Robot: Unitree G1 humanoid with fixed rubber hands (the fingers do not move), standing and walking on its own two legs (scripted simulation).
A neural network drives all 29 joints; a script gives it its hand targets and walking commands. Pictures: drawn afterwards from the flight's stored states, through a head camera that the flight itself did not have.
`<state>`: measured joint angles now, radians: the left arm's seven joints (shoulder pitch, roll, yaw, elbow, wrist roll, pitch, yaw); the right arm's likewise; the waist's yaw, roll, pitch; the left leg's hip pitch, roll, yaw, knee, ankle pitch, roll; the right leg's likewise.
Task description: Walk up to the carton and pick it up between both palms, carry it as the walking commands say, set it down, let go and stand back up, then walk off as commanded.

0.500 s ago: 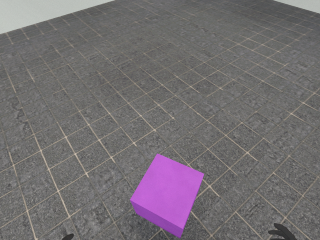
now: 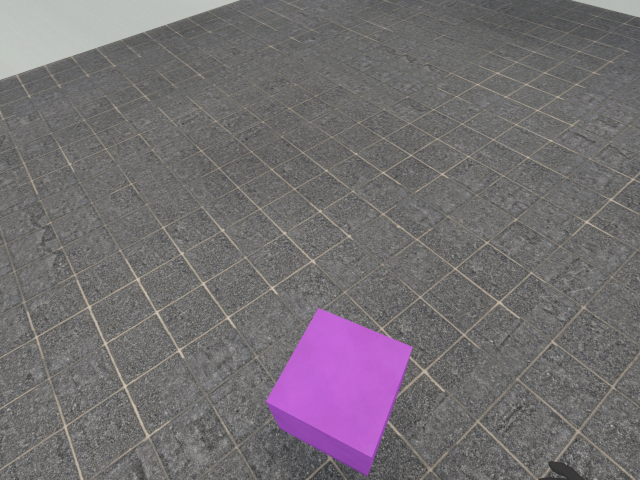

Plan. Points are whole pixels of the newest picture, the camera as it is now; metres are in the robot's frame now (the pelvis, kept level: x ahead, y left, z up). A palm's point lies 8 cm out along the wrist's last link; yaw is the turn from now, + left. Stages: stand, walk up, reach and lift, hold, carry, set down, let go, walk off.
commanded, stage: walk up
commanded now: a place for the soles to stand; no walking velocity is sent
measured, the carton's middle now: (342, 390) +0.44 +0.01 -0.65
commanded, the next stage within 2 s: none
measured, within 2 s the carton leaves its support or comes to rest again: neither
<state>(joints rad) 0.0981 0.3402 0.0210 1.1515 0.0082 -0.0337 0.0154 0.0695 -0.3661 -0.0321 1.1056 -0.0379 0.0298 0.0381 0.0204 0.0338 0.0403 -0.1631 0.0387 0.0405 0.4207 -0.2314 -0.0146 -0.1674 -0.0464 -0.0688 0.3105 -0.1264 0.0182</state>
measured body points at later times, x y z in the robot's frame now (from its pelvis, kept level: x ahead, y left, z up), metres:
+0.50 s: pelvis -0.03 +0.14 -0.04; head +0.00 +0.10 +0.41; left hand +0.09 +0.50 -0.11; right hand -0.01 -0.19 -0.16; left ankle -0.01 +0.25 -0.75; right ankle -0.01 +0.05 -0.75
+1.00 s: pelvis -0.02 +0.25 -0.02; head +0.02 +0.25 +0.42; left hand +0.21 +0.52 -0.14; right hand -0.11 -0.07 -0.12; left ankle +0.04 +0.35 -0.75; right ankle -0.07 +0.12 -0.70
